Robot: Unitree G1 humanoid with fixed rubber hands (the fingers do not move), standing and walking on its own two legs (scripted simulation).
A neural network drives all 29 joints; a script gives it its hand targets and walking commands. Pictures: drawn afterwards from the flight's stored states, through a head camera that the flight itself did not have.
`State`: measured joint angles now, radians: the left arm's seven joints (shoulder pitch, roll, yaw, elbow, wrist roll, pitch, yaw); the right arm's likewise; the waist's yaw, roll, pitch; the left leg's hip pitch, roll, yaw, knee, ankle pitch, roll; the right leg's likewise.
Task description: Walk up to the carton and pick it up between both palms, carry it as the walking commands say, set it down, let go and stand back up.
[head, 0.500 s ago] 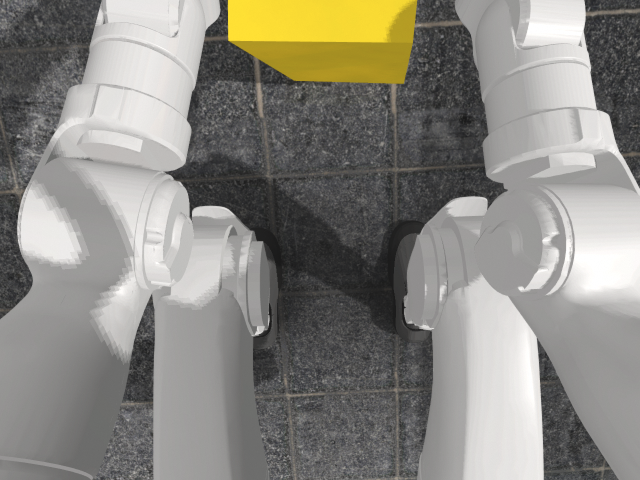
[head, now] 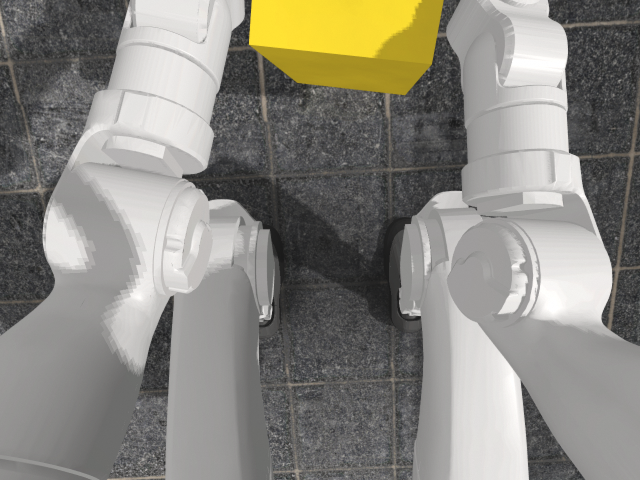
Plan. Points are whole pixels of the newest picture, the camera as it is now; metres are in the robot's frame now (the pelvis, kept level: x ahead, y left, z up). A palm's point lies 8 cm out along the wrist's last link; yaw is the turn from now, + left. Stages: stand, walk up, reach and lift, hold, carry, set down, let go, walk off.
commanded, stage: reach and lift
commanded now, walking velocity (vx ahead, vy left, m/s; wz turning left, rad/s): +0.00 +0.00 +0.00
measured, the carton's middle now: out of the picture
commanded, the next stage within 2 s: none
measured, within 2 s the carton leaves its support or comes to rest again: neither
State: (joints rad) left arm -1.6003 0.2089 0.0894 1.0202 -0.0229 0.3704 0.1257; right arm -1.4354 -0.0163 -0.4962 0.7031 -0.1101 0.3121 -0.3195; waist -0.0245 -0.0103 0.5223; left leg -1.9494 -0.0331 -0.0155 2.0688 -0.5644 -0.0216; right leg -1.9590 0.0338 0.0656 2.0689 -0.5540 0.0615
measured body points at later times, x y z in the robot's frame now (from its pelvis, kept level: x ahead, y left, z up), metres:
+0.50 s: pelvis -0.02 +0.00 +0.03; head +0.32 -0.01 +0.32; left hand +0.56 +0.09 -0.07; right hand +0.53 -0.15 -0.06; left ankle +0.13 +0.12 -0.38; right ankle +0.13 -0.13 -0.38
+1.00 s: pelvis -0.02 +0.00 +0.08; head +0.29 -0.01 +0.40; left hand +0.53 +0.09 +0.00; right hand +0.51 -0.15 +0.01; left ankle +0.13 +0.12 -0.38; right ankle +0.13 -0.13 -0.38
